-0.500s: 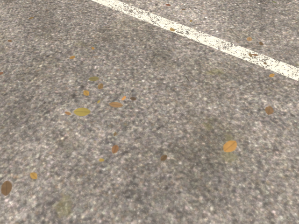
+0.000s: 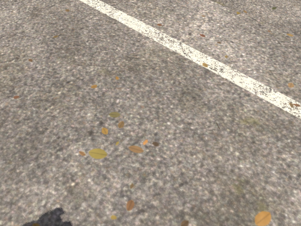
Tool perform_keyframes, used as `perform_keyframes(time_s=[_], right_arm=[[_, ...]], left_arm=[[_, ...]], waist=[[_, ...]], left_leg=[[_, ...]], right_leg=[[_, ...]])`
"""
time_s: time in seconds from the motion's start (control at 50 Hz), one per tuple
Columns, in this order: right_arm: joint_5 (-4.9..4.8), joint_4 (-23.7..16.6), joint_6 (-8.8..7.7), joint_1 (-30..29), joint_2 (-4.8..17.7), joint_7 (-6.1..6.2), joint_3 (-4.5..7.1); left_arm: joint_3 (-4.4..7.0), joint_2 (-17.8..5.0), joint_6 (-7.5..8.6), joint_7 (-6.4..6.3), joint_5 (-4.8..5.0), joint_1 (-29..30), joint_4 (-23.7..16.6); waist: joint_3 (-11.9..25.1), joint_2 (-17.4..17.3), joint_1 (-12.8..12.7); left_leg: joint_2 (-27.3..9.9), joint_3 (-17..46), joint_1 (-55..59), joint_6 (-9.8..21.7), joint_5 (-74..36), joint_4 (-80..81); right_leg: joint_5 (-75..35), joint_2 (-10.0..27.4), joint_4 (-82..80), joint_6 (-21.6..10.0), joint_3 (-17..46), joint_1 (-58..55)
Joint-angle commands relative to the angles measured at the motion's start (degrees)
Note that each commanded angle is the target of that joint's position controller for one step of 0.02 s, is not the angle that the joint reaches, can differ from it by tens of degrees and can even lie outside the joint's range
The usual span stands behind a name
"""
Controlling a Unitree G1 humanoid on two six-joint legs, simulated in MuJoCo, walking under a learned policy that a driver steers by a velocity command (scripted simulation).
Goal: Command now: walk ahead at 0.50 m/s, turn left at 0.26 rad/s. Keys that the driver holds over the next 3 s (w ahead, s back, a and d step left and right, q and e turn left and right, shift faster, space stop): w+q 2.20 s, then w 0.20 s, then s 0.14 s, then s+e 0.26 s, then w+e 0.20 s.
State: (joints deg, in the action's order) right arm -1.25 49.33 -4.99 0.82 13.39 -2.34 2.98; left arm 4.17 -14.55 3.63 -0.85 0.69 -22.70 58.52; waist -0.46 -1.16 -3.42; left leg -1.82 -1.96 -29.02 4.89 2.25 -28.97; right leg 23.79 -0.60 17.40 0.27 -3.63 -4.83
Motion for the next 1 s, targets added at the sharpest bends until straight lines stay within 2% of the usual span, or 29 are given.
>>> perform_keyframes(time_s=[0.02,0.04,0.06,0.08,0.1,0.12,0.14,0.18,0.24,0.32,0.36,0.44,0.48,0.5,0.52,0.54,0.56,0.58,0.6,0.62,0.64,0.66,0.68,0.72,0.8,0.88,0.92,0.96,1.0], right_arm=[[0.29,2.60,-0.08,21.05,14.35,0.45,4.95],[-0.01,3.51,-0.02,23.43,17.19,-0.06,5.32],[-0.16,2.86,-0.06,22.55,12.14,-0.09,3.83],[0.16,1.51,-0.31,18.14,10.16,0.17,3.32],[0.64,0.09,-0.47,14.05,9.44,0.23,2.99],[1.08,-0.67,-0.50,11.41,8.06,0.24,2.56],[1.49,-1.08,-0.59,10.41,6.73,0.38,2.05],[0.85,-1.20,-0.52,11.26,7.46,0.89,2.15],[0.54,-0.84,-0.48,14.94,10.15,2.29,2.85],[0.27,-0.46,0.20,18.33,9.80,3.23,2.78],[0.06,0.01,0.47,20.12,9.75,3.32,2.79],[-0.32,0.33,1.32,22.09,9.88,3.69,2.98],[-0.11,-0.36,1.77,21.13,10.56,3.97,3.37],[-0.04,-1.08,1.91,20.12,9.91,3.96,3.19],[0.38,-2.37,1.75,18.64,7.89,3.67,2.46],[1.61,-3.89,1.59,19.42,4.93,3.60,1.46],[-0.71,-5.40,0.83,28.27,2.42,3.29,0.63],[-1.52,-3.57,0.93,26.68,9.08,3.58,1.84],[-1.09,-4.51,1.26,20.54,11.48,3.53,2.57],[-0.63,-4.97,1.60,18.21,10.38,3.62,2.65],[-0.03,-5.61,1.78,16.69,9.49,3.48,2.84],[-0.28,-6.05,2.11,17.11,8.17,3.08,2.88],[-0.58,-6.50,2.46,17.07,6.88,2.84,2.71],[-0.48,-8.03,2.96,15.46,5.72,2.64,2.50],[-0.31,-10.33,2.95,11.36,5.38,1.91,2.13],[-0.14,-13.11,2.48,3.60,4.50,0.39,1.33],[-0.19,-14.84,2.57,0.38,4.49,-0.25,1.12],[-0.24,-16.39,2.71,-1.27,5.16,-0.83,1.28],[-0.02,-16.94,3.02,0.76,6.99,-1.08,2.17]], left_arm=[[0.68,-6.75,-0.05,-0.76,-1.54,1.43,-4.65],[-1.59,0.61,1.56,0.38,-1.84,-4.24,-5.16],[-0.59,-4.67,3.40,0.94,-0.17,0.15,-5.26],[0.04,-7.37,4.64,1.24,1.31,5.85,-7.20],[0.07,-7.47,5.15,0.86,1.13,8.82,-7.78],[0.57,-7.57,5.09,0.43,-0.04,10.16,-8.09],[0.88,-7.37,4.53,0.22,-0.54,9.89,-8.49],[1.01,-5.98,3.33,-0.20,-0.95,9.86,-9.18],[1.00,-5.29,2.45,-0.70,-1.33,15.81,-11.57],[0.49,-3.88,2.88,0.10,-0.94,23.88,-14.18],[0.15,-3.60,3.19,0.60,-0.56,27.23,-15.54],[0.21,-5.59,4.12,1.58,-0.08,30.17,-17.70],[0.63,-7.20,4.76,1.74,0.06,27.27,-17.45],[1.24,-8.41,5.02,1.52,-0.12,22.30,-16.17],[2.14,-10.71,5.28,1.17,-0.94,14.32,-14.66],[3.01,-14.61,4.90,0.68,-1.15,4.01,-13.60],[3.61,-17.10,3.92,1.17,-1.28,2.09,-11.77],[2.08,-10.17,3.69,1.35,-0.56,5.13,-13.61],[1.19,-6.87,3.45,1.23,-0.36,8.08,-14.41],[0.78,-6.38,3.19,1.35,-0.83,11.09,-14.63],[0.51,-5.41,2.98,1.41,-1.10,12.71,-14.25],[0.36,-5.31,3.01,1.35,-1.58,13.22,-13.89],[0.50,-5.37,3.20,1.39,-1.49,13.17,-13.45],[0.98,-6.56,3.62,1.35,-1.17,12.51,-12.62],[1.70,-8.73,3.32,0.92,-1.15,11.57,-11.57],[1.96,-10.31,2.46,0.51,-0.63,9.03,-10.79],[2.19,-11.27,1.81,0.44,-0.16,7.00,-10.07],[2.49,-12.29,1.00,0.39,0.40,6.06,-9.56],[2.95,-14.01,0.25,0.08,0.83,6.59,-9.78]], waist=[[14.16,-3.11,11.06],[19.04,-17.34,6.80],[17.81,-10.96,8.92],[10.65,-8.13,8.67],[7.21,-2.03,7.15],[4.60,0.35,5.37],[4.37,-0.41,3.59],[3.21,-1.71,2.40],[0.30,-1.74,3.69],[-1.14,-3.25,6.23],[-1.49,-3.64,7.47],[-1.28,-3.82,7.79],[-0.28,-5.56,5.74],[1.93,-5.81,3.14],[8.14,-4.40,-0.68],[17.34,3.91,-3.75],[21.64,24.85,1.33],[15.42,14.83,0.15],[8.19,8.46,-0.93],[4.35,4.03,0.52],[1.63,4.23,1.47],[1.00,6.05,2.65],[0.69,7.03,2.90],[0.22,6.18,3.05],[-0.33,4.62,2.52],[-2.47,3.99,-0.38],[-3.63,3.92,-1.30],[-4.11,4.47,-0.99],[-1.72,6.46,1.43]], left_leg=[[-7.11,13.21,33.58,6.87,0.63,-0.28],[-17.77,42.25,50.78,16.42,13.59,8.32],[-16.87,44.90,50.74,14.43,20.21,12.32],[-15.09,37.37,44.16,12.22,16.45,12.90],[-13.08,31.45,36.30,11.17,10.19,13.76],[-11.48,27.24,29.05,10.79,4.41,14.83],[-10.14,24.92,24.83,10.56,0.76,16.11],[-8.90,22.28,20.75,11.04,-1.23,17.97],[-7.81,19.96,18.11,10.79,-1.58,19.72],[-4.49,16.90,15.61,7.65,0.91,18.91],[-4.47,17.62,15.68,7.00,2.23,17.97],[-6.68,22.86,22.43,6.50,1.99,12.22],[-7.28,25.30,23.83,5.82,-1.32,8.48],[-5.48,24.97,23.12,4.78,-4.92,4.61],[-2.29,22.45,18.86,3.10,-6.36,-5.34],[2.86,15.74,9.71,0.57,7.97,-22.43],[7.69,11.40,-10.30,-1.94,33.42,-37.66],[2.33,13.30,-15.81,-2.32,30.60,-44.17],[0.49,11.71,-16.42,-2.49,24.90,-44.37],[-1.63,10.22,-13.69,-2.97,20.58,-42.93],[-3.06,9.97,-12.56,-3.13,18.03,-40.33],[-4.54,9.62,-10.06,-3.09,16.41,-38.87],[-5.10,8.71,-9.26,-3.23,15.55,-37.82],[-5.85,8.12,-11.00,-3.74,12.98,-35.72],[-5.94,7.36,-12.91,-4.46,3.02,-25.51],[-4.61,3.10,-10.40,-3.67,-4.57,-14.04],[-4.00,1.62,-10.73,-2.99,-3.29,-10.73],[-2.94,0.09,-10.23,-1.67,0.89,-8.51],[0.42,-3.02,-4.17,0.51,6.96,-7.55]], right_leg=[[-35.61,8.62,34.80,-3.87,-2.65,16.31],[4.96,-2.65,52.17,-0.51,1.02,40.17],[7.54,-0.22,58.55,-1.91,8.95,47.15],[2.36,2.30,58.66,-3.07,8.82,50.70],[-2.61,4.73,55.75,-3.38,8.32,48.45],[-5.41,6.30,51.25,-2.98,8.12,45.37],[-6.86,7.43,48.32,-2.68,8.59,41.41],[-7.27,7.45,42.91,-1.26,8.07,39.31],[-15.21,6.32,32.56,1.13,7.22,41.94],[-27.97,3.32,18.19,1.58,6.91,38.19],[-30.12,2.06,14.26,1.54,6.63,35.76],[-25.99,1.09,8.83,1.08,8.13,34.45],[-21.39,0.71,7.25,-0.03,7.84,29.67],[-21.04,0.47,5.22,-1.39,6.96,22.72],[-21.25,4.58,6.97,-4.13,9.71,9.72],[-19.90,15.19,8.54,-7.25,20.39,-6.40],[-8.46,26.40,2.27,-15.95,46.77,-19.81],[0.73,24.83,0.41,-14.00,45.54,-14.81],[-1.73,21.92,-0.44,-11.18,34.94,-6.75],[-8.52,19.30,-2.03,-10.01,28.14,0.89],[-13.10,17.42,-3.54,-9.79,23.66,5.68],[-15.56,16.05,-5.10,-9.32,19.56,8.93],[-17.36,15.32,-6.56,-9.59,16.79,10.47],[-21.91,15.60,-8.34,-10.83,12.79,10.89],[-29.07,15.22,-9.54,-10.83,4.88,9.09],[-30.07,14.53,-9.41,-9.29,-1.75,7.33],[-30.99,15.68,-8.50,-8.78,-3.22,4.18],[-35.90,16.98,-6.07,-7.86,-4.60,0.75],[-53.32,17.23,0.69,-6.72,-6.73,-1.07]])
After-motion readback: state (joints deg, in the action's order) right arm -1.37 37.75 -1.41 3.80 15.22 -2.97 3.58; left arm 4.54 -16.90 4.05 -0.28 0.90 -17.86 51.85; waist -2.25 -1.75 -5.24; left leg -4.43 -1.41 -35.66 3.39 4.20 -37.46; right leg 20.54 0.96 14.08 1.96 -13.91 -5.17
